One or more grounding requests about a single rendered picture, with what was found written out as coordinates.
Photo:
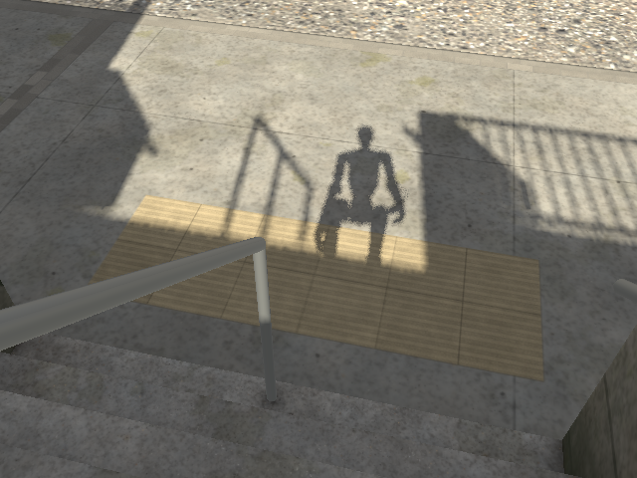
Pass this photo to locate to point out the stairs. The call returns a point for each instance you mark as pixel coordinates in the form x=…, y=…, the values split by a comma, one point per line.
x=76, y=409

